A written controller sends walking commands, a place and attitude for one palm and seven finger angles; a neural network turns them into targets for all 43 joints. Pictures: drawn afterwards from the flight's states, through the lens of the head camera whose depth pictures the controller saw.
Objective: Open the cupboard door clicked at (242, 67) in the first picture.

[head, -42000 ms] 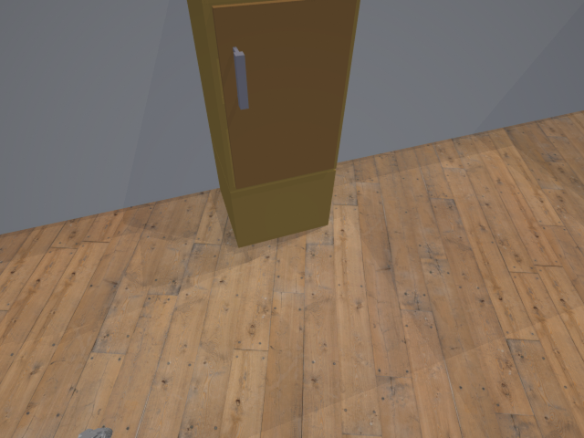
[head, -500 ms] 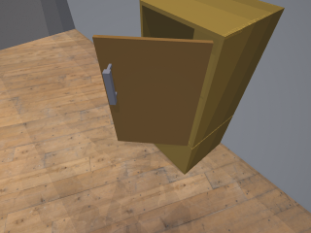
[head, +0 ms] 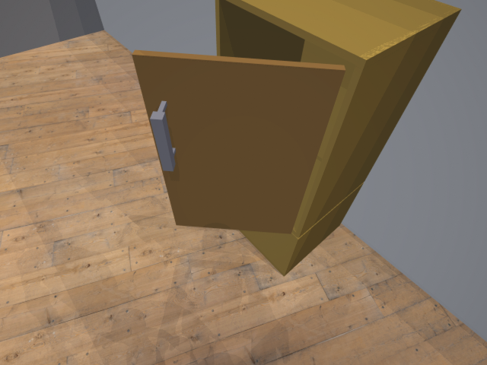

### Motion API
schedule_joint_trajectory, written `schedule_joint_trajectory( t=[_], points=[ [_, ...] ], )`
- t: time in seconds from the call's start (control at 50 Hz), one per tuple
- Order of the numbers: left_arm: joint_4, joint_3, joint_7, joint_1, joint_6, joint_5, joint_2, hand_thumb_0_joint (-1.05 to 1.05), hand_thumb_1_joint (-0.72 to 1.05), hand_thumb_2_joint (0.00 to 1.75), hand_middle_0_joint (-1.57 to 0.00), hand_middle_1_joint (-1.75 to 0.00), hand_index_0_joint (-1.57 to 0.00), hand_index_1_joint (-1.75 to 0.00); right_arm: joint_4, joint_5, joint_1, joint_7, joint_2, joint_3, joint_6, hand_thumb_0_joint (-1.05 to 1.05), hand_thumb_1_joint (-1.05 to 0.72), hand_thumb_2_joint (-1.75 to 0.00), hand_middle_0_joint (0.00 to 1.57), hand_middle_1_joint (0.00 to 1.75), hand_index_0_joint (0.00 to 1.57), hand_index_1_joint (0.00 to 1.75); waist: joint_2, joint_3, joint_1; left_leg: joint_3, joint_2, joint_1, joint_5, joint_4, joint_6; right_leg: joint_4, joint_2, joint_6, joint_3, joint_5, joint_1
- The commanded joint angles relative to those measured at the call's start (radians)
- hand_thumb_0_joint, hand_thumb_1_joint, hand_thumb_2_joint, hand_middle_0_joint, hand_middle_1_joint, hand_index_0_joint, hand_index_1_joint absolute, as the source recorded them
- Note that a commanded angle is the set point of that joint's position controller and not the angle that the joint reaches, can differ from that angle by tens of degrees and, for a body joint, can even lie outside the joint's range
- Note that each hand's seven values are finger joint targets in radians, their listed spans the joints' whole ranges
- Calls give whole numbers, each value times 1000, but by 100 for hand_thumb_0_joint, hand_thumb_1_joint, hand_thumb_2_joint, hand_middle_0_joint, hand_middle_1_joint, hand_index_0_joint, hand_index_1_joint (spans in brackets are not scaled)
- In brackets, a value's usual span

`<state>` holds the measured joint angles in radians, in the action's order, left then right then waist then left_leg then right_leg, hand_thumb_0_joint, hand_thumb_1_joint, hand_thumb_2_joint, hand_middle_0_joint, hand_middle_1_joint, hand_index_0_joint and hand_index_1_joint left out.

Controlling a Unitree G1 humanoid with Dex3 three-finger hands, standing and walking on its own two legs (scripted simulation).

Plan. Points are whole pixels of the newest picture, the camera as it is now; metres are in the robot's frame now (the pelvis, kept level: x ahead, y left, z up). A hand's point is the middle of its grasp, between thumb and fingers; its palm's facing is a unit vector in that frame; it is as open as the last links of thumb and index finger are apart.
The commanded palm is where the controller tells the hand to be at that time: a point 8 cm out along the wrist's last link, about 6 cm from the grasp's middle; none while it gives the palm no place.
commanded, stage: come to a stop and stand still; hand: left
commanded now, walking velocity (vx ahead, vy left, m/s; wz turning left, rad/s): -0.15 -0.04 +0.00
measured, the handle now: (166, 137) +0.55 +0.21 +0.03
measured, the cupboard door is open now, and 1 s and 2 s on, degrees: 45 45 45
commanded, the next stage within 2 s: look again from close up in 1.16 s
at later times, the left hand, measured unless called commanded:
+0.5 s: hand out of the picture +0.08 +0.18 -0.15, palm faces +0.04 -0.96 -0.26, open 7.3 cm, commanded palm none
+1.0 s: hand out of the picture -0.04 +0.23 -0.15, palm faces +0.05 -0.95 -0.31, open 7.4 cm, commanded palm none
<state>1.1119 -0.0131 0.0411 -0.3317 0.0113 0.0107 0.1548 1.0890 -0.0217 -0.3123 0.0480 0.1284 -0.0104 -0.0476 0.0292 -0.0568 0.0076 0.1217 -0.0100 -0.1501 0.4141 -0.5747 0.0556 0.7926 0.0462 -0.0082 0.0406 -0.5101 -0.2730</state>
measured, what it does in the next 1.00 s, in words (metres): steps on the spot: right foot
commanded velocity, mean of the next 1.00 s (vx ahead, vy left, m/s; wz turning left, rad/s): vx -0.01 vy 0.00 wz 0.00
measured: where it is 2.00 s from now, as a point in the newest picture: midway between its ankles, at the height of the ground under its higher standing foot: outside the picture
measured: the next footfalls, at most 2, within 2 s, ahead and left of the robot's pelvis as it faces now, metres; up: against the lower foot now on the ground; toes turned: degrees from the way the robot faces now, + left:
right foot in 0.06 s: +0.04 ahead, -0.12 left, +0.00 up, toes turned +1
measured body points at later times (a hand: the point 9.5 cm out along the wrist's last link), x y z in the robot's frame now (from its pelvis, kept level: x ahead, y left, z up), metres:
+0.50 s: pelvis -0.01 -0.02 +0.00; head -0.01 -0.02 +0.45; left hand +0.07 +0.24 -0.13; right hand +0.06 -0.28 -0.14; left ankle -0.06 +0.08 -0.73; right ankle +0.00 -0.13 -0.73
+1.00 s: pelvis -0.06 -0.01 +0.01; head -0.08 -0.01 +0.46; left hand -0.04 +0.28 -0.12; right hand +0.00 -0.28 -0.13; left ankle -0.06 +0.08 -0.73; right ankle +0.00 -0.13 -0.73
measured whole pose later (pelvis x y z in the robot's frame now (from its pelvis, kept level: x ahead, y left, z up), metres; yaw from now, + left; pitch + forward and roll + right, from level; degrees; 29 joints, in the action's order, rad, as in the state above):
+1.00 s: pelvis -0.06 -0.01 +0.01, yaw +2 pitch -3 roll +0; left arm 1.05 0.00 0.01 -0.26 0.00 0.01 0.30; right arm 1.05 -0.02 -0.23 0.00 0.29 0.00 0.00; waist 0.00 0.01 0.01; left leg 0.07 -0.03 -0.15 0.24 -0.43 0.05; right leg 0.43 0.05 0.00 0.09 -0.15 -0.23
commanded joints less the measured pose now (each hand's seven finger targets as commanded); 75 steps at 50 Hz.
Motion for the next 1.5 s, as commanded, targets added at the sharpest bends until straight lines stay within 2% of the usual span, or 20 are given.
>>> schedule_joint_trajectory(
  t=[0.0,0.04,0.06,0.12,0.2,0.26,0.28,0.3,0.32,0.36,0.38,0.42,0.46,0.52,0.58,0.76,0.96,1.08,1.3,1.48],
  points=[
    [-61,-26,-1,-48,-32,3,87,0,90,90,-20,-30,-20,-30,-25,14,-14,13,179,37,-1,0,-90,-90,20,30,20,30,-101,9,37,-154,210,46,-992,86,56,-308,18,-8,17,347,50],
    [-51,-24,4,-78,-37,0,111,0,90,90,-20,-30,-20,-30,-35,22,-31,10,130,40,3,0,-90,-90,20,30,20,30,-18,66,21,-117,130,-50,-624,86,-13,-258,118,-61,-98,812,167],
    [-59,-21,2,-55,-32,-1,111,0,90,90,-20,-30,-20,-30,-29,19,-29,8,105,43,12,0,-90,-90,20,30,20,30,-22,48,9,-108,111,-49,-524,100,-26,-239,146,-74,-100,867,138],
    [-83,-23,11,-19,-29,3,112,0,90,90,-20,-30,-20,-30,-15,15,-54,5,86,46,26,0,-90,-90,20,30,20,30,71,82,1,-95,106,-35,-539,83,-36,-213,141,-76,-90,956,145],
    [-118,-23,13,46,-20,3,103,0,90,90,-20,-30,-20,-30,-10,8,-38,3,93,46,22,0,-90,-90,20,30,20,30,-16,94,-2,-114,137,15,-660,132,-23,-219,91,-42,-56,751,108],
    [-124,-24,9,70,-18,3,108,0,90,90,-20,-30,-20,-30,-16,6,-18,2,107,44,19,0,-90,-90,20,30,20,30,-24,89,1,-120,142,13,-622,155,-17,-251,77,-35,-56,663,113],
    [-185,-21,12,59,-29,10,304,0,90,90,-20,-30,-20,-30,-115,1,51,-4,279,66,16,0,-90,-90,20,30,20,30,13,40,2,-157,104,-42,-640,177,-32,-251,26,-32,-28,604,146],
    [-218,-45,11,47,-29,12,216,0,90,90,-20,-30,-20,-30,-149,-3,39,-4,267,88,-10,0,-90,-90,20,30,20,30,-14,179,1,-157,128,-12,-755,68,-20,-186,58,-43,-45,653,145],
    [-225,-38,10,46,-35,6,200,0,90,90,-20,-30,-20,-30,-154,-3,30,0,236,86,-13,0,-90,-90,20,30,20,30,-53,269,-3,-144,115,22,-801,20,-15,-183,77,-60,-59,782,184],
    [-240,-53,9,34,-37,4,219,0,90,90,-20,-30,-20,-30,-179,1,36,5,218,90,1,0,-90,-90,20,30,20,30,-46,244,-1,-119,78,-59,-601,-32,-20,-202,126,-94,-100,897,220],
    [-247,-50,8,30,-35,7,219,0,90,90,-20,-30,-20,-30,-197,0,41,-1,196,81,11,0,-90,-90,20,30,20,30,33,201,-2,-103,57,-127,-449,-41,-19,-217,150,-109,-128,937,237],
    [-265,-57,4,77,-29,10,250,0,90,90,-20,-30,-20,-30,-214,6,74,-6,203,86,27,0,-90,-90,20,30,20,30,61,104,-22,-109,43,-159,-213,-16,-20,-285,181,-128,-161,791,149],
    [-284,-55,-1,135,-31,9,261,0,90,90,-20,-30,-20,-30,-219,0,82,-11,233,89,29,0,-90,-90,20,30,20,30,29,61,-38,-133,63,-93,-261,45,-12,-321,143,-104,-140,585,43],
    [-278,-49,-9,171,-33,6,273,0,90,90,-20,-30,-20,-30,-216,-5,125,-21,293,87,20,0,-90,-90,20,30,20,30,-60,63,-26,-169,114,-67,-392,112,6,-304,77,-57,-67,492,50],
    [-253,-41,-17,168,-31,6,278,0,90,90,-20,-30,-20,-30,-217,-4,174,-27,315,75,17,0,-90,-90,20,30,20,30,-55,44,-8,-187,130,-104,-309,173,11,-351,64,-39,-60,383,82],
    [-190,-29,-28,164,-33,7,318,0,90,90,-20,-30,-20,-30,-174,-3,169,-43,354,62,25,0,-90,-90,20,30,20,30,-18,0,-12,-207,110,-142,-17,282,2,-464,85,-20,-94,163,54],
    [-116,-15,-21,105,-36,6,291,0,90,90,-20,-30,-20,-30,-88,4,118,-43,330,51,22,0,-90,-90,20,30,20,30,-12,-8,-9,-215,116,-154,-17,312,-3,-473,95,-15,-89,197,73],
    [-79,-6,-13,64,-35,5,244,0,90,90,-20,-30,-20,-30,-35,9,70,-39,277,42,22,0,-90,-90,20,30,20,30,11,-9,-9,-204,117,-145,-67,305,-7,-473,97,-13,-82,232,88],
    [-45,7,1,0,-31,6,153,0,90,90,-20,-30,-20,-30,14,14,29,-28,192,35,20,0,-90,-90,20,30,20,30,-33,-5,-3,-182,124,-127,-168,295,-15,-441,94,-8,-57,366,121],
    [-45,11,8,-42,-27,9,95,0,90,90,-20,-30,-20,-30,23,16,-7,-25,132,34,27,0,-90,-90,20,30,20,30,-21,-36,-6,-173,120,-129,-142,292,-19,-446,84,-3,-62,351,90]
  ],
)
